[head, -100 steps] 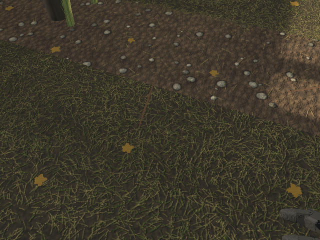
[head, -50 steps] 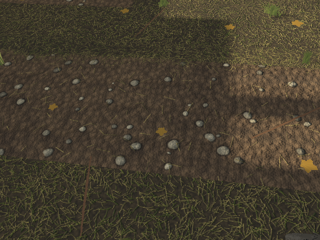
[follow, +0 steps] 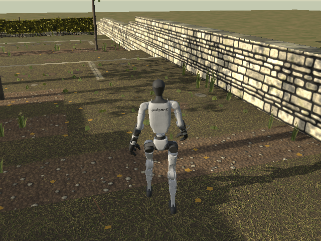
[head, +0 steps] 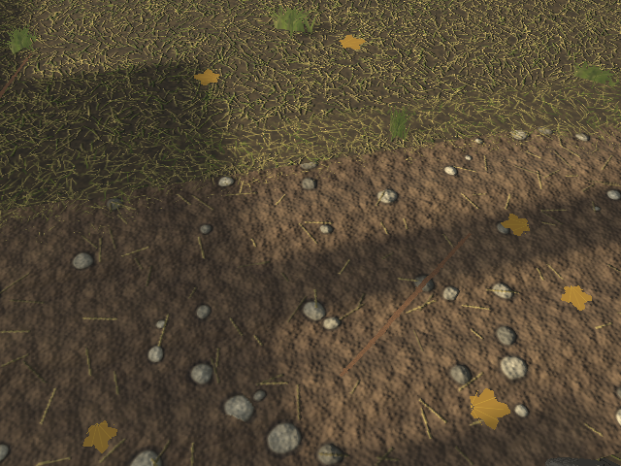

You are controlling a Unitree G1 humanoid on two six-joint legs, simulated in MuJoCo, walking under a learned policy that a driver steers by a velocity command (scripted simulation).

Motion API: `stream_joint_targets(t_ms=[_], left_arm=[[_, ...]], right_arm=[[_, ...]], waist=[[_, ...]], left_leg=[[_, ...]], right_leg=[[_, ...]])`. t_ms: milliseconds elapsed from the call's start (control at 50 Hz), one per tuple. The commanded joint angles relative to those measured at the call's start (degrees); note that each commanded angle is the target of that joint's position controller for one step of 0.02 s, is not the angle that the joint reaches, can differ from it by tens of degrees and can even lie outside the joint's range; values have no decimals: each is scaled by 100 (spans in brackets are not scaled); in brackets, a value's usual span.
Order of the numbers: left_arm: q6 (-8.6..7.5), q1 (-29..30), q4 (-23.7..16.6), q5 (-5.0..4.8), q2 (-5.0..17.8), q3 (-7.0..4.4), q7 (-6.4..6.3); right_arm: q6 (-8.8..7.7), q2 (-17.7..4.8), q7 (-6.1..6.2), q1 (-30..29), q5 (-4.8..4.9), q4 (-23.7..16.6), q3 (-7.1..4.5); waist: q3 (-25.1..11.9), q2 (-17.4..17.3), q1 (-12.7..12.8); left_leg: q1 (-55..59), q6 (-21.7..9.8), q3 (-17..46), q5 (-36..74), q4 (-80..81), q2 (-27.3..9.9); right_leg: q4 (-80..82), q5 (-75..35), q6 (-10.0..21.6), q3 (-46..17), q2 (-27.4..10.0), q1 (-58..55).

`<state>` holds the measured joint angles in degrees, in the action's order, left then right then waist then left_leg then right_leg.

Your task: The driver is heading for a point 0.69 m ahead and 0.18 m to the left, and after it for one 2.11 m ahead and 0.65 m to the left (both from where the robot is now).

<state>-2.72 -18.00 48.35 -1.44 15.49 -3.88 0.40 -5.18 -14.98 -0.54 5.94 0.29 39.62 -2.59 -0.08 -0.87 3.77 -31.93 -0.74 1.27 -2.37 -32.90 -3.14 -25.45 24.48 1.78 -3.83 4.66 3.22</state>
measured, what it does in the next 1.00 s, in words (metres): walks ahead: left foot, then right foot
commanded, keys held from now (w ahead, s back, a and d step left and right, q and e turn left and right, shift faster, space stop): w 0.54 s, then w+q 0.46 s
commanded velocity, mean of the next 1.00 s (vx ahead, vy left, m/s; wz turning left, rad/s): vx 0.50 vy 0.00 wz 0.14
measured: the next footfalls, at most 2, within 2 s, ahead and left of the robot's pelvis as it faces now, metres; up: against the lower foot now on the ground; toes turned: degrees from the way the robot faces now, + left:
left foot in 0.02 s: +0.18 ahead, +0.12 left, +0.00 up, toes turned +1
right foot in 0.56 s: +0.46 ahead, -0.12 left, +0.00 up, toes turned +0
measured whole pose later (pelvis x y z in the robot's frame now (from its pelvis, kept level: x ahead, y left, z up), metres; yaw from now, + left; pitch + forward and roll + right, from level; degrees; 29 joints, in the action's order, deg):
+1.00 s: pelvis +0.52 -0.01 +0.01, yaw +12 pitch +1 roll -2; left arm -4.6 -16.8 53.5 0.2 15.2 -3.2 -0.3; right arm -1.8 -15.2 -1.9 7.3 1.3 42.2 -3.2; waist 2.0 -2.1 4.2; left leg -37.8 -1.4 0.6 1.3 -39.3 -5.6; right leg -11.4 17.1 1.3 12.6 2.4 -4.7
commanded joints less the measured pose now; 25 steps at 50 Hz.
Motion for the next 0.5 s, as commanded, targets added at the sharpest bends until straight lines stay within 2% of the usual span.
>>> stream_joint_targets(t_ms=[20,40,60,80,100,120,140,160,200,220,260,360,440,500], left_arm=[[-39,302,-288,63,555,-82,12],[-131,-455,-308,83,134,61,25],[-191,-394,-297,40,303,60,62],[-204,75,-386,-60,738,-60,68],[-183,556,-511,-72,760,-57,42],[-153,749,-553,4,691,-56,22],[-113,701,-510,74,647,-86,4],[-67,565,-450,100,569,-82,-11],[-25,430,-372,115,432,-61,-32],[-29,565,-404,115,415,-62,-40],[-57,930,-499,141,369,-44,-49],[-133,1677,-664,115,231,31,24],[-204,2258,-867,56,230,82,133],[-284,2249,-918,48,394,63,228]], right_arm=[[-55,-933,9,1503,-40,7,-368],[-43,-1536,25,2242,-108,56,-505],[-5,-1303,-25,2556,-21,175,-466],[-10,-1050,-39,2110,11,73,-352],[20,-912,-27,1608,-31,-54,-295],[36,-814,-44,1212,-71,-102,-245],[9,-722,-48,987,-95,-133,-214],[-15,-686,-53,890,-85,-127,-199],[-70,-714,-35,886,-61,-65,-207],[-83,-761,-21,930,-49,-17,-225],[-67,-833,17,1074,-22,108,-247],[-27,-924,52,1412,43,426,-261],[54,-957,55,1769,72,707,-274],[128,-1072,96,1739,102,818,-318]], waist=[[-631,77,-983],[-1611,-1163,-928],[-2057,-1754,-1054],[-1168,-1130,-1037],[-578,-657,-944],[-99,-398,-761],[5,-456,-574],[-16,-534,-454],[-135,-508,-355],[-121,-439,-344],[-64,-279,-427],[154,-360,-681],[390,-367,-897],[367,-474,-768]], left_leg=[[2614,-512,110,336,52,-71],[4669,-1398,2249,-226,297,-1454],[5099,-1734,4188,-1720,1361,-1929],[4517,-1466,3827,-2681,1565,-1806],[3699,-1270,3142,-2670,1668,-1607],[2883,-1222,2563,-2086,1814,-1392],[2387,-1128,2195,-1608,1963,-1207],[2118,-1084,1923,-1262,2121,-1065],[2080,-1135,1472,-548,2286,-945],[2166,-1171,1335,-279,2350,-950],[2374,-1175,1105,44,2444,-956],[2507,-1020,517,86,2477,-759],[2968,-1033,561,99,2268,-964],[3391,-947,673,681,1933,-1182]], right_leg=[[-1328,-3666,523,-394,-939,1054],[-3641,-1647,66,91,-144,2710],[-4577,881,-9,-239,56,3672],[-4930,673,49,-334,-293,4239],[-4767,183,117,-147,-590,4251],[-4345,-178,111,-44,-789,4075],[-3944,-486,96,-84,-986,3704],[-3764,-676,65,-66,-1034,3344],[-3448,-1039,-22,30,-1022,3194],[-3196,-1279,-74,21,-1044,3339],[-2593,-1855,-182,16,-1076,3588],[-1147,-2931,-306,170,-925,3304],[-532,-2739,-227,258,-812,3291],[-255,-2160,7,287,-745,3077]])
